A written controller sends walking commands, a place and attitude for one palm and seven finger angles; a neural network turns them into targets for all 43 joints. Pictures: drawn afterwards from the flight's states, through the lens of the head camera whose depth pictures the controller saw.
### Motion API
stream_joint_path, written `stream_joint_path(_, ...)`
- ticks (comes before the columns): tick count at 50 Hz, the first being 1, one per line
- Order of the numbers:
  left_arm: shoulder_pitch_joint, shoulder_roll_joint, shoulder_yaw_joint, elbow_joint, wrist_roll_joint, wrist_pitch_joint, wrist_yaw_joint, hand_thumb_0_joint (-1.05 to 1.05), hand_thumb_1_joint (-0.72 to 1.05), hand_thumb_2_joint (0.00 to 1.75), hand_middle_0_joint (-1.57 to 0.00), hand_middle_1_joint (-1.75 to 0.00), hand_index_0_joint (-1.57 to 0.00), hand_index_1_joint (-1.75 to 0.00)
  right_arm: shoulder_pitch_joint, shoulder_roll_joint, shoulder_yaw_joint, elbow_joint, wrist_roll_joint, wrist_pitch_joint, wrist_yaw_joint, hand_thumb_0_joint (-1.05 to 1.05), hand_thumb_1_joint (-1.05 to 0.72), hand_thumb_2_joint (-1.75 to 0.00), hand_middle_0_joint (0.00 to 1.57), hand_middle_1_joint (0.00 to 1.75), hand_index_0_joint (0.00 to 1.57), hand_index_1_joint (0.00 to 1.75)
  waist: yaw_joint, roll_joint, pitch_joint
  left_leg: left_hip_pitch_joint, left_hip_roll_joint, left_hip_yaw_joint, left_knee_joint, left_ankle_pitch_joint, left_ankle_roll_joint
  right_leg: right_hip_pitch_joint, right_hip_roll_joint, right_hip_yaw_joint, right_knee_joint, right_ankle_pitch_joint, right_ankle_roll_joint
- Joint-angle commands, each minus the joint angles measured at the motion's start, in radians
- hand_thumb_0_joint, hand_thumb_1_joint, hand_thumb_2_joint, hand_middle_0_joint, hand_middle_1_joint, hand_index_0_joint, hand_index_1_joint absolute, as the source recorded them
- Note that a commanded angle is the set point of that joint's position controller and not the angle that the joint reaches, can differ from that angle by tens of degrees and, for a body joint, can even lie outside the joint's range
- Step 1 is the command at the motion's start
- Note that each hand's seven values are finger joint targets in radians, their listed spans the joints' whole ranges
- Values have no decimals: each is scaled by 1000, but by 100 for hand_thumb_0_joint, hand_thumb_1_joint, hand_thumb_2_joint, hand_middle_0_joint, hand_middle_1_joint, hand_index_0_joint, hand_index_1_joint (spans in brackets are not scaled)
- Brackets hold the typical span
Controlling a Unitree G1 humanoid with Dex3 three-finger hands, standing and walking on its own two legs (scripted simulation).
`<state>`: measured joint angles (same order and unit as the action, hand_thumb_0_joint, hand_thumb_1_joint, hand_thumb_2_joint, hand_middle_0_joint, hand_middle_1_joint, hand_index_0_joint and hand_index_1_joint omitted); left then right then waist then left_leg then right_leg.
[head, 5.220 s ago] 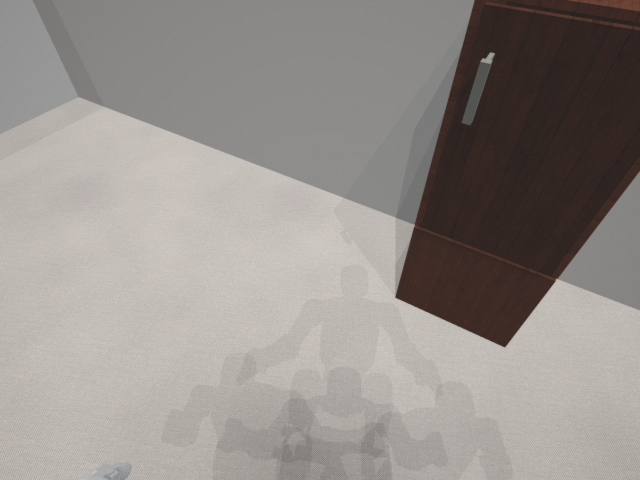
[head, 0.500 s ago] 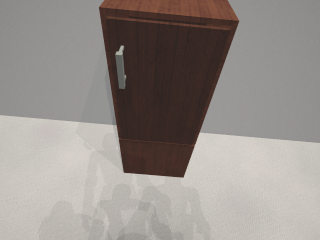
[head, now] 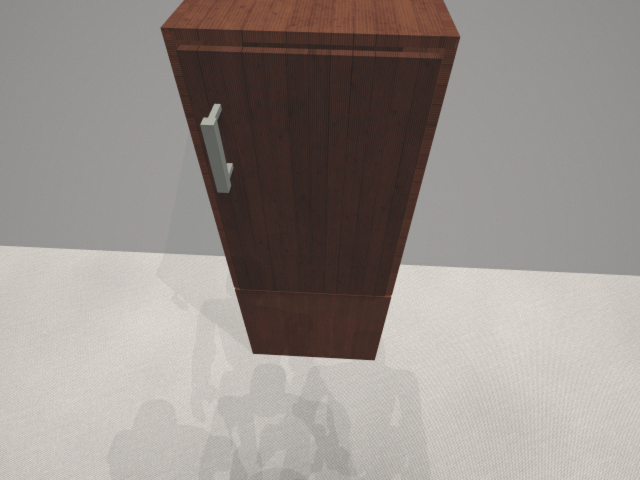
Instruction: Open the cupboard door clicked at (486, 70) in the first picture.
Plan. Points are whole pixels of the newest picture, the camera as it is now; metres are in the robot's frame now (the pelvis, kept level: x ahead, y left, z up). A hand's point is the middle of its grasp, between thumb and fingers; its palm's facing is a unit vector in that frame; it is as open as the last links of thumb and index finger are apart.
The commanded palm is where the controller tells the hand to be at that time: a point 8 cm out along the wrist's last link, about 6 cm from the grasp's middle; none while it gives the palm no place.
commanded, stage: come to a stop and stand still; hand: left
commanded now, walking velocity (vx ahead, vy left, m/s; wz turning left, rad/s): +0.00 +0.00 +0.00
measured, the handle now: (220, 149) +0.57 +0.19 +0.10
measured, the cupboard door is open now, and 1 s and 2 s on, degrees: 0 0 0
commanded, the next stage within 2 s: look again from close up in 0.10 s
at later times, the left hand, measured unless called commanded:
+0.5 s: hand out of the picture -0.03 +0.20 -0.17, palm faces +0.01 -0.98 -0.19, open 7.3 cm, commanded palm none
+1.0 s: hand out of the picture +0.00 +0.19 -0.18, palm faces -0.02 -0.98 -0.19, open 7.3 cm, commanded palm none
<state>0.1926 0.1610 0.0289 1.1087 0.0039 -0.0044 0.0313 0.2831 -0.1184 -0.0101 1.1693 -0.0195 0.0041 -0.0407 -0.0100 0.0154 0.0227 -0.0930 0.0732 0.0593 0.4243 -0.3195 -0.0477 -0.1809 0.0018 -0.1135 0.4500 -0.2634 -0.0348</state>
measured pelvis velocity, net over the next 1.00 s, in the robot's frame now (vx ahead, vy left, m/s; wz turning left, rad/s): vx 0.00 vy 0.02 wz -0.05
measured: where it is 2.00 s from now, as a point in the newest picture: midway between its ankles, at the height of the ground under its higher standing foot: outside the picture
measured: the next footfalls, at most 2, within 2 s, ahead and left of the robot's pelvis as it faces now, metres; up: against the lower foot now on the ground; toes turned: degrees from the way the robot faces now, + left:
none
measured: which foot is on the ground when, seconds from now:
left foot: down 0.00-1.00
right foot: down 0.00-1.00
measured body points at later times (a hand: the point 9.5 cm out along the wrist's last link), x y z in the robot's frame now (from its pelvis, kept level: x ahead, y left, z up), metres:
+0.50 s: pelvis -0.02 +0.04 +0.00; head -0.02 +0.02 +0.45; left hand -0.03 +0.26 -0.16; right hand -0.03 -0.18 -0.17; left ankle -0.05 +0.14 -0.74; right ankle -0.01 -0.09 -0.74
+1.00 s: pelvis +0.00 +0.02 -0.01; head +0.02 +0.01 +0.44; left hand +0.00 +0.24 -0.16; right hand -0.03 -0.18 -0.18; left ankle -0.05 +0.14 -0.74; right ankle -0.01 -0.09 -0.74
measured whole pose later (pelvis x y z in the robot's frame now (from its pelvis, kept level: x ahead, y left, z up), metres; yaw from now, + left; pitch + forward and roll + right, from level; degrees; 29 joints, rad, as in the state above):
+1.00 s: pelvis +0.00 +0.02 -0.01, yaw -3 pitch +0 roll +1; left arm 0.30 0.13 0.01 1.12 0.03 0.01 0.01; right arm 0.33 -0.13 0.00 1.11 -0.03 -0.02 -0.03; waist 0.00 0.01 0.03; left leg -0.13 0.01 0.11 0.49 -0.35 0.01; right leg -0.25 -0.05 -0.04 0.59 -0.33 0.00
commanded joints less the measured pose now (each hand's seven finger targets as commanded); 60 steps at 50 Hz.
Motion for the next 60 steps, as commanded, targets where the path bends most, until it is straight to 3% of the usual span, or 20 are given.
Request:
stream_joint_path(1, 89, 84, 4, -1, -2, -15, 6, 0, 90, 90, -20, -30, -20, -30, 77, -83, -12, -12, 5, -18, -9, 0, -90, -90, 20, 30, 20, 30, 12, 12, -15, -45, 67, -30, -59, 363, 37, 97, -132, 104, -60, 451, -1)
stream_joint_path(9, 103, 77, -5, 9, 2, -14, 7, 0, 90, 90, -20, -30, -20, -30, 70, -85, -10, -14, 6, -14, -8, 0, -90, -90, 20, 30, 20, 30, 11, -31, 26, -28, 63, -27, -88, 274, 42, 63, -127, 113, -100, 375, 3)
stream_joint_path(10, 216, 120, 1, 44, 14, -37, 52, 0, 90, 90, -20, -30, -20, -30, -40, -145, -22, -94, 15, -30, 4, 0, -90, -90, 20, 30, 20, 30, 61, -76, 79, -177, 36, 36, 181, 204, 24, 55, -191, 201, -46, 884, 61)
stream_joint_path(11, 209, 165, 9, -1, 15, -50, 44, 0, 90, 90, -20, -30, -20, -30, 7, -79, -14, -138, 17, -15, 9, 0, -90, -90, 20, 30, 20, 30, 16, -93, -3, -217, 10, -25, 213, -110, 45, 113, -265, 250, -62, 837, 9)
stream_joint_path(12, 166, 134, -4, -15, 16, -53, 33, 0, 90, 90, -20, -30, -20, -30, 21, -76, -16, -134, 14, -14, 10, 0, -90, -90, 20, 30, 20, 30, -4, -15, 0, -183, 10, -24, 190, -119, 46, 62, -256, 234, -84, 691, -52)
stream_joint_path(13, 135, 135, -7, -23, 19, -50, 27, 0, 90, 90, -20, -30, -20, -30, 66, -60, -12, -122, 17, -16, 15, 0, -90, -90, 20, 30, 20, 30, -25, -30, -41, -121, 6, -8, 134, -75, 40, 11, -221, 193, -101, 438, -70)
stream_joint_path(14, 96, 125, -6, -38, 13, -47, 24, 0, 90, 90, -20, -30, -20, -30, 109, -52, -10, -115, 8, -18, 20, 0, -90, -90, 20, 30, 20, 30, -39, 19, -54, -57, -2, -13, 65, 28, 43, -25, -187, 158, -64, 284, -63)
stream_joint_path(16, 105, 86, -12, -45, 3, -38, 16, 0, 90, 90, -20, -30, -20, -30, 126, -103, -9, -119, 0, -29, 20, 0, -90, -90, 20, 30, 20, 30, -27, 18, -46, -90, 46, -64, 9, 104, 67, -47, -113, 131, -29, 70, -22)
stream_joint_path(18, 108, 69, -18, -45, 10, -19, 10, 0, 90, 90, -20, -30, -20, -30, 68, -112, -4, -143, 1, -31, 19, 0, -90, -90, 20, 30, 20, 30, -1, 75, 59, -180, 62, -102, -70, 45, 82, -69, -87, 120, -26, -29, -8)
stream_joint_path(20, 127, 62, -20, -36, 12, -15, 2, 0, 90, 90, -20, -30, -20, -30, 61, -117, 0, -152, 0, -35, 16, 0, -90, -90, 20, 30, 20, 30, 14, 85, 118, -244, 65, -119, -118, 10, 95, -52, -75, 101, 0, -13, -2)
stream_joint_path(26, 155, 57, -26, -20, 11, -16, -2, 0, 90, 90, -20, -30, -20, -30, 85, -127, 5, -138, 3, -41, 12, 0, -90, -90, 20, 30, 20, 30, 17, -16, 102, -206, 49, -113, -136, 1, 100, -44, -88, 112, -10, 20, 4)
stream_joint_path(41, 153, 61, -18, -4, 10, -22, 3, 0, 90, 90, -20, -30, -20, -30, 111, -100, 7, -78, 5, -50, 5, 0, -90, -90, 20, 30, 20, 30, 15, -15, 32, -111, 36, -65, -79, 216, 94, -17, -110, 128, 12, 178, 2)
stream_joint_path(46, 148, 47, -9, -7, 21, -5, -8, 0, 90, 90, -20, -30, -20, -30, 110, -115, -6, -78, -6, -36, 5, 0, -90, -90, 20, 30, 20, 30, 9, 28, 107, -152, 77, -107, -114, -57, 120, -102, -67, 85, 71, -61, -6)
stream_joint_path(49, 143, 42, 0, -26, 28, -5, -19, 0, 90, 90, -20, -30, -20, -30, 115, -133, -20, -86, -10, -34, 2, 0, -90, -90, 20, 30, 20, 30, 4, 56, 123, -138, 117, -143, -115, -68, 148, -154, -46, 63, 122, -72, -10)
stream_joint_path(51, 165, 41, 4, -29, 27, -13, -18, 0, 90, 90, -20, -30, -20, -30, 100, -126, -18, -93, -8, -38, 0, 0, -90, -90, 20, 30, 20, 30, 20, 35, 99, -157, 91, -98, -40, 72, 139, -101, -65, 96, 99, 23, -16)
stream_joint_path(52, 192, 53, 5, -16, 24, -22, -14, 0, 90, 90, -20, -30, -20, -30, 92, -107, -13, -96, -6, -42, 0, 0, -90, -90, 20, 30, 20, 30, 28, -15, 73, -170, 50, -47, 33, 155, 117, -41, -98, 143, 79, 159, -26)
stream_joint_path(54, 250, 90, 8, 11, 17, -38, -2, 0, 90, 90, -20, -30, -20, -30, 87, -60, 0, -104, 2, -43, -2, 0, -90, -90, 20, 30, 20, 30, 29, -168, 8, -214, -16, 22, 139, 97, 69, 81, -202, 245, 29, 544, -57)
stream_joint_path(56, 250, 111, 6, 16, 11, -48, 9, 0, 90, 90, -20, -30, -20, -30, 75, -61, -1, -101, 13, -37, -4, 0, -90, -90, 20, 30, 20, 30, 27, -187, -22, -222, -21, 8, 173, -28, 45, 139, -251, 258, 41, 960, -81)
stream_joint_path(58, 232, 121, 9, -1, 14, -41, 19, 0, 90, 90, -20, -30, -20, -30, 68, -67, -9, -107, 22, -29, -6, 0, -90, -90, 20, 30, 20, 30, 27, -164, -41, -241, -24, 7, 175, -73, 39, 171, -267, 253, 80, 1097, -95)
stream_joint_path(60, 214, 125, 15, -16, 14, -30, 25, 0, 90, 90, -20, -30, -20, -30, 62, -67, -13, -105, 22, -19, -7, 0, -90, -90, 20, 30, 20, 30, 23, -127, -34, -217, -22, 13, 140, -13, 34, 148, -268, 252, 104, 1072, -98)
